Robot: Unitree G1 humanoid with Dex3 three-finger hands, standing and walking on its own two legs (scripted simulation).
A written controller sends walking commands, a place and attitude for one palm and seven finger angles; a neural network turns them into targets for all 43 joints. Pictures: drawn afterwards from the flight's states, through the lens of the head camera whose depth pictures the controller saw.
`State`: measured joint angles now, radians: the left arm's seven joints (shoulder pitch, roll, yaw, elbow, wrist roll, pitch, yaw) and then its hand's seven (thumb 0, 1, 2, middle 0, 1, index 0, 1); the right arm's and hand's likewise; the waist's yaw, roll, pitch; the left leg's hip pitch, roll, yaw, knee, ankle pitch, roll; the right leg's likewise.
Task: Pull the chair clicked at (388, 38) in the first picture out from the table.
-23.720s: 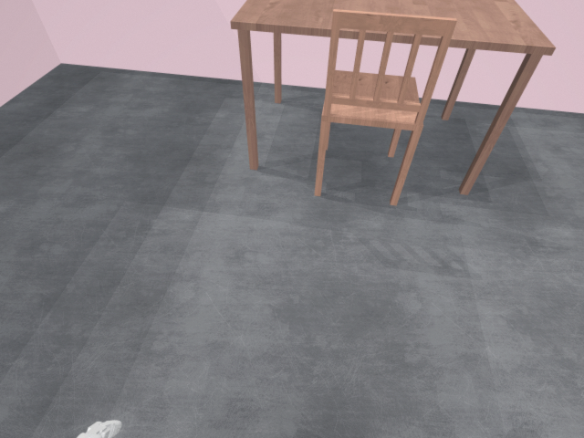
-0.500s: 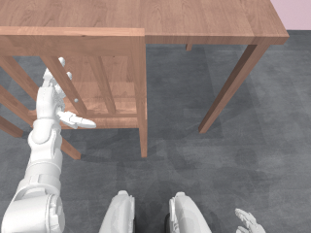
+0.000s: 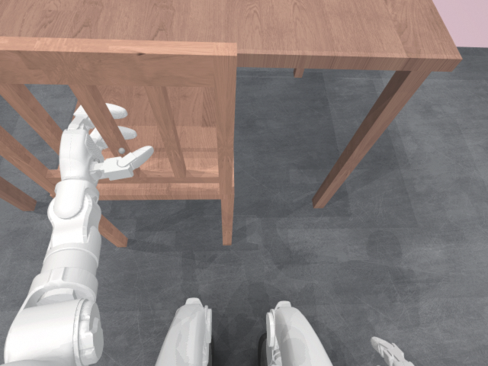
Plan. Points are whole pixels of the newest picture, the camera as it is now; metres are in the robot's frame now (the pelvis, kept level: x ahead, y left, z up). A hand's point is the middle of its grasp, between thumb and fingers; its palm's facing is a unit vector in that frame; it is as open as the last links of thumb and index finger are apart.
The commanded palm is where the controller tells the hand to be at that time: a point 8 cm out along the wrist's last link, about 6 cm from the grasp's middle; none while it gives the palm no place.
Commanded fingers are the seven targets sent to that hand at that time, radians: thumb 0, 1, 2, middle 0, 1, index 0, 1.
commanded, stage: hook a spindle and tug to test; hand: left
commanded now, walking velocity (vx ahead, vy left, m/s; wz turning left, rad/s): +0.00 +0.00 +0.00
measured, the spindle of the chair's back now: (113, 137) +0.47 +0.22 +0.03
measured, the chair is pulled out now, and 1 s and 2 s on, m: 0.00 0.03 0.15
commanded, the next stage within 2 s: step backward, pulling the chair out in 0.80 s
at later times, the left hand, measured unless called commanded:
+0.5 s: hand (123, 153) +0.44 +0.20 +0.04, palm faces +0.08 -1.00 -0.02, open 5.5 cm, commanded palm +0.39 +0.24 +0.03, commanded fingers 0.00 0.90 0.90 -0.50 -1.45 -0.50 -1.45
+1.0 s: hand (121, 163) +0.42 +0.20 +0.04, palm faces +0.11 -0.99 -0.13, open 5.6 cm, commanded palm +0.38 +0.24 +0.04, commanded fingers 0.00 0.90 0.90 -0.50 -1.45 -0.50 -1.45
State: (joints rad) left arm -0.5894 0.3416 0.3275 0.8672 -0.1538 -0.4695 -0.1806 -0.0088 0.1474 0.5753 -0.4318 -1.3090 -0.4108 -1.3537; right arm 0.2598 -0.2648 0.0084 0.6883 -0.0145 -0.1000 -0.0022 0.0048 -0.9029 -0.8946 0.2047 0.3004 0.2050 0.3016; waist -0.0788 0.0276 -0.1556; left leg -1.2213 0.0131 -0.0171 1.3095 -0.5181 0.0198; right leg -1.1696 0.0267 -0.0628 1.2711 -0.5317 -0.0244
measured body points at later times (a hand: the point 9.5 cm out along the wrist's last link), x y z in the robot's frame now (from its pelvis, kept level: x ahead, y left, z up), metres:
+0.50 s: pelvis +0.02 +0.00 +0.01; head +0.15 +0.02 +0.44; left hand +0.43 +0.25 +0.04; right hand +0.12 -0.25 -0.11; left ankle +0.05 +0.10 -0.61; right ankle +0.03 -0.11 -0.61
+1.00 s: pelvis +0.02 +0.00 +0.03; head +0.14 +0.01 +0.46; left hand +0.40 +0.25 +0.05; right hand +0.14 -0.25 -0.09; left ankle +0.05 +0.10 -0.61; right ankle +0.03 -0.11 -0.61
